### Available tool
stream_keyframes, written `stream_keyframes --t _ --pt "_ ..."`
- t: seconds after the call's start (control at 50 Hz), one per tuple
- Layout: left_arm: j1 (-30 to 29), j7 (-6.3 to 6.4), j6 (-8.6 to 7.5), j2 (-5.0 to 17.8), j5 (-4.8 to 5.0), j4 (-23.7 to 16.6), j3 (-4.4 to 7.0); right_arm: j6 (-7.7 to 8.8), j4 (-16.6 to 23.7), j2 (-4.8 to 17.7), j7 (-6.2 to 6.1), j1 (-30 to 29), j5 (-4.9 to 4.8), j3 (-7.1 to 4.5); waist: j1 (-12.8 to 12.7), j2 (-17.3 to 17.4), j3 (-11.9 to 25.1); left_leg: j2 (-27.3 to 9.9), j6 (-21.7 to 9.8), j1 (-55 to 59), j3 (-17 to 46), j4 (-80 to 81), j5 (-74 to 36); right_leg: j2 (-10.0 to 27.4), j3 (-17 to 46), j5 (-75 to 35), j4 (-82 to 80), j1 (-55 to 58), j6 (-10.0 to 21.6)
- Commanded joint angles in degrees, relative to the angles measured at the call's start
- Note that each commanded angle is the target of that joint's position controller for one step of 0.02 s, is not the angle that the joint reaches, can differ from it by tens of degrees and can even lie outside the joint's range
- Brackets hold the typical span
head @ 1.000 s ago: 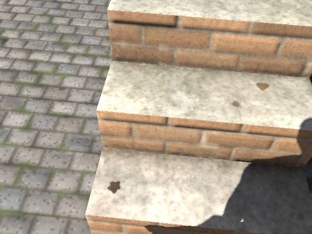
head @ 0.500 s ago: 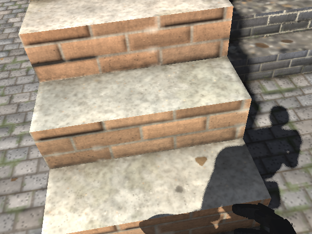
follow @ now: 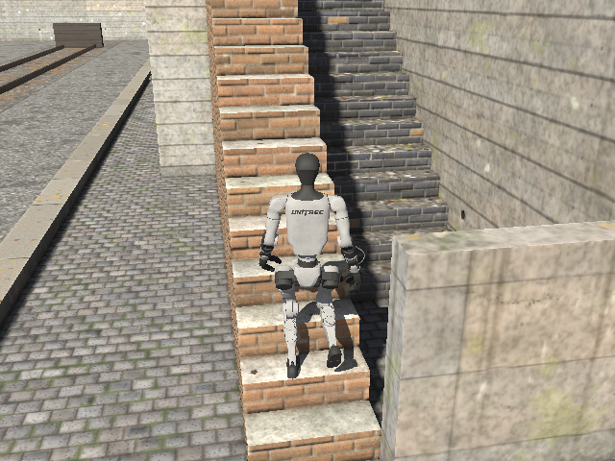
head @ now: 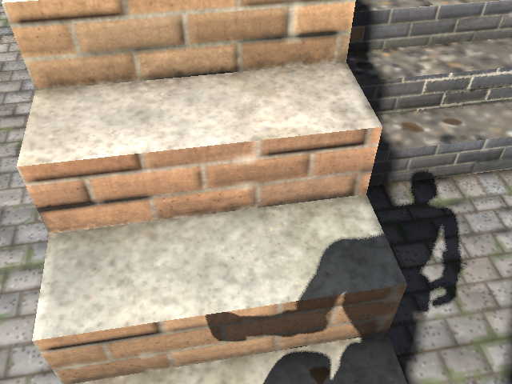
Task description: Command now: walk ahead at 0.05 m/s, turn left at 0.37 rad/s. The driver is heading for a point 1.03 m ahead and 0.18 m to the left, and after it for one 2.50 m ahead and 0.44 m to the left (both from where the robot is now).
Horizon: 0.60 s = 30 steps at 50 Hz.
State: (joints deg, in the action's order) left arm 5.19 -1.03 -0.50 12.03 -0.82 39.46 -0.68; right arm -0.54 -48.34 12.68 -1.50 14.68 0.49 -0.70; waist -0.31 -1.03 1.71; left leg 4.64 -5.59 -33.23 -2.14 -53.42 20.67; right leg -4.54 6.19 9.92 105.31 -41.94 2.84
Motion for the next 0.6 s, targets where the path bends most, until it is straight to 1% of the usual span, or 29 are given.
stream_keyframes --t 0.02,0.04,0.06,0.1,0.12,0.14,0.16,0.18,0.2,0.22,0.24,0.26,0.28,0.3,0.32,0.34,0.36,0.38,0.4,0.42,0.44,0.46,0.48,0.5,0.52,0.54,0.56,0.58,0.6 --pt "5.61 0.43 -0.93 -2.46 -0.49 -3.52 -2.06 1.42 6.7 -0.94 0.14 -8.34 0.57 1.66 -5.43 1.9 -1.19 -7.67 -9.09 -1.7 18.36 18.35 -7.98 1.94 -2.12 -7.06 2.25 -4.73 -0.38" --pt "5.02 0.89 -0.95 -1.42 -0.7 -4.29 -2.03 1.17 8.09 0.58 -0.21 -8.25 0.68 1.44 -5.14 2.48 0.81 -7.77 -9.59 0.73 18.43 17.53 -12.89 2.28 -3.03 -8.68 -0.36 -5.16 -1.67" --pt "2.94 1.44 -0.77 -2.42 -0.84 -6.34 -2.67 0.74 8.84 2.24 -0.59 -6.98 1.16 1.08 -5.1 6.09 2.5 -7.97 -10.09 3.73 20.03 17.7 -14.85 2.92 -2.03 -5.47 -4.66 -7.78 -3.07" --pt "1.38 2.57 0.06 0.06 0.12 -7.26 -2.18 0.14 12.1 4.2 -1.44 -6.35 1.7 0.5 -3.09 7.13 6.14 -9.54 -11.03 9.24 24.94 17.4 -18.82 2.9 -1.75 -2.37 -7.87 -8.96 -6.11" --pt "1.09 2.81 0.25 1.33 0.46 -7.82 -1.87 -0.08 13.88 4.97 -2.07 -6.22 0.98 0.09 -2.02 8.96 7.72 -10.73 -12.2 12.8 28.3 18.11 -21.35 2.58 -0.85 0.55 -9.56 -9.86 -7.86" --pt "0.16 2.93 0.63 2.07 1.22 -8.35 -1.53 -0.08 14.92 5.7 -2.74 -4.81 0.78 -0.17 -1.01 9.15 9.03 -12.43 -12.59 15.58 31.4 18.04 -19.58 2.75 0.71 3.44 -9.8 -11.18 -9.14" --pt "0.87 3.15 1.04 0.45 1.42 -9.08 -2.42 -1.13 15.42 6.59 -3.02 -5.91 -0.4 -0.5 -2.29 9.32 9.09 -10.97 -11.11 16.46 28.82 20.03 -18.51 3.01 -2.96 9.86 -22.41 -8.84 -9.73" --pt "-1.62 2.92 1.38 -1.49 2.01 -10.32 -3.43 -2.06 16.22 7.29 -3.68 -5.84 -1.86 -1.48 -1.36 10.4 8.83 -9.81 -7.75 12.84 26.62 23.64 -8.63 3.18 -4.72 24.51 -41.07 0.02 -8.79" --pt "0.91 2.86 2.04 -1.93 2.68 -8.52 -3.51 -3.96 14.97 7.26 -4.65 -5.43 -2.04 -1.71 -1.84 11.6 7.56 -7.27 -5.72 7.51 23.1 24.81 -1.26 1.51 -9.36 22.65 -52.38 10.19 -8.39" --pt "4.38 2.93 2.46 -1.15 3.29 -6.26 -2.7 -4.81 14.64 7.16 -5.19 -4.74 -2.81 -1.84 -3.01 11.5 5.98 -6.36 -4.57 4.79 23.04 24.14 8.49 1.73 -10.84 14.39 -63.91 16.24 -7.93" --pt "3.14 2.59 2.27 -0.32 3.36 -3.98 -1.44 -2.95 14.05 6.3 -3.6 -3.35 -2.38 -1.56 -0.77 10.79 6.77 -7.24 -6.2 2.08 21.94 24.13 14.8 -1.76 -16.7 9.07 -66.11 23.42 -7.38" --pt "5.94 2.74 2.65 1.67 2.9 -2.34 0.02 -1.6 12.8 5.3 -2.35 -2.98 -1.51 -1.29 -1.49 11.12 6.53 -6.5 -5.67 1.41 22.6 19.14 20.82 1.02 -10.14 10.02 -72.36 28.36 -5.28" --pt "11.99 2.37 1.76 5.28 1.52 -0.21 1.39 0.21 13.49 0.74 -0.59 -7.4 -0.81 -0.73 -3.84 3.95 2.82 -1.19 -2.61 -11.45 16.67 0.55 16.45 9.18 5.45 12.96 -74.08 37.03 -1.77" --pt "18.04 2.51 0.55 11.57 -2.31 -1.41 2.65 2.48 15.72 -3.96 0.77 -6.77 -2.14 0.66 -3.2 -11.02 8.4 4.27 1.49 -22.05 11.15 -21.56 10.35 26.97 38.55 25.61 -90.51 43.64 7.33" --pt "10.96 2.75 -0.95 11.48 -3.82 -3.84 2.36 3.4 13.97 -0.08 2.24 -4.6 -2.68 -0.46 -0.15 -7.98 8.25 -0.44 4.66 -25.85 13.76 -41.82 5.28 31.28 52.87 44.56 -95.9 40.41 13.38" --pt "6.85 2.58 -0.83 9.04 -1.57 -3.6 2.28 3.19 13.9 3.25 2.39 -5.25 -3.0 -1.57 2.99 -4.5 0.67 -2.13 6.06 -29.32 11.9 -49.3 2.7 27.93 42.0 47.37 -93.55 35.75 11.95" --pt "5.45 2.56 -0.67 6.82 -1.77 -2.11 2.21 2.59 13.26 1.01 1.76 -5.45 -2.89 -0.83 3.01 -4.84 -2.9 -3.34 6.18 -30.65 10.45 -56.89 -0.63 25.11 31.63 40.66 -90.89 31.43 10.39" --pt "8.45 2.39 0.0 4.11 -0.74 0.36 1.57 2.12 14.96 -1.25 1.33 -7.45 -3.2 0.39 2.29 -2.97 -6.47 -2.46 6.54 -32.25 9.53 -60.3 -3.16 20.52 22.13 33.65 -88.98 28.17 9.86" --pt "11.17 2.14 -0.6 0.85 -0.72 1.6 0.86 2.0 15.35 -1.17 1.94 -7.21 -2.89 0.57 1.71 0.08 -6.19 -3.38 5.63 -31.48 9.49 -57.25 -7.22 18.62 16.35 29.92 -88.44 27.79 8.55" --pt "14.85 2.14 -1.6 0.32 -0.98 3.28 1.07 2.56 14.21 -1.05 2.02 -6.27 -3.04 0.76 0.18 -1.42 -5.93 -3.61 5.1 -33.09 9.28 -52.93 -9.27 17.15 11.24 29.0 -88.52 30.28 8.47" --pt "18.21 2.01 -2.42 0.85 -1.15 5.18 1.49 3.0 14.85 -2.46 2.27 -9.7 -2.96 1.24 -1.81 -1.68 -6.28 -3.64 5.1 -36.0 8.06 -54.17 -10.49 17.82 9.17 26.69 -89.15 32.89 9.36" --pt "20.39 1.92 -3.12 1.05 -1.29 6.27 1.72 3.25 15.21 -3.48 2.42 -10.52 -2.99 1.56 -2.45 -2.3 -5.73 -4.1 5.08 -38.69 8.3 -54.58 -12.41 18.7 8.12 25.14 -89.2 35.49 9.87" --pt "22.79 1.5 -3.41 0.97 -1.95 7.9 1.89 3.05 14.08 -5.33 2.37 -9.63 -3.64 1.98 -3.2 -4.08 -4.29 -3.16 4.82 -40.9 7.82 -64.61 -12.77 20.38 8.45 20.67 -89.56 37.55 10.7" --pt "22.95 1.45 -3.61 1.61 -1.88 8.51 2.02 3.09 14.83 -6.1 2.14 -9.83 -3.97 2.5 -2.65 -4.86 -4.74 -4.21 4.72 -45.18 9.55 -68.91 -12.16 22.18 7.63 18.25 -90.19 38.7 10.92" --pt "22.04 1.55 -3.96 1.05 -2.14 8.52 1.8 3.21 15.35 -6.16 2.26 -10.93 -3.96 3.08 -2.09 -4.6 -5.45 -5.04 4.82 -48.39 10.72 -69.81 -12.62 23.15 6.16 17.41 -90.49 38.77 10.83" --pt "22.02 1.54 -4.04 0.26 -1.78 8.96 1.58 3.28 15.59 -5.19 2.43 -10.76 -3.7 3.08 -2.44 -3.82 -4.47 -5.38 5.06 -48.83 10.24 -70.21 -13.85 23.47 3.72 15.18 -90.16 38.7 10.41" --pt "20.88 1.49 -3.9 -0.18 -2.09 8.86 1.6 2.98 16.04 -5.4 2.92 -11.71 -3.35 2.97 -1.7 -3.02 -4.16 -5.94 5.17 -47.7 11.86 -69.61 -15.83 23.59 0.12 11.58 -89.4 36.86 9.05" --pt "20.27 1.22 -3.84 0.48 -2.23 9.09 1.78 2.62 16.39 -5.37 3.24 -12.31 -3.01 3.11 -1.25 -5.07 -5.21 -6.29 5.18 -47.23 12.68 -67.78 -17.28 23.25 -2.27 12.41 -90.23 34.53 8.54" --pt "21.1 1.13 -3.83 1.36 -2.64 9.5 1.93 2.11 17.18 -5.35 3.32 -13.13 -2.16 3.13 -2.05 -6.0 -5.98 -6.15 5.82 -47.8 11.66 -69.42 -18.14 23.7 -3.32 10.27 -90.33 34.21 8.22"
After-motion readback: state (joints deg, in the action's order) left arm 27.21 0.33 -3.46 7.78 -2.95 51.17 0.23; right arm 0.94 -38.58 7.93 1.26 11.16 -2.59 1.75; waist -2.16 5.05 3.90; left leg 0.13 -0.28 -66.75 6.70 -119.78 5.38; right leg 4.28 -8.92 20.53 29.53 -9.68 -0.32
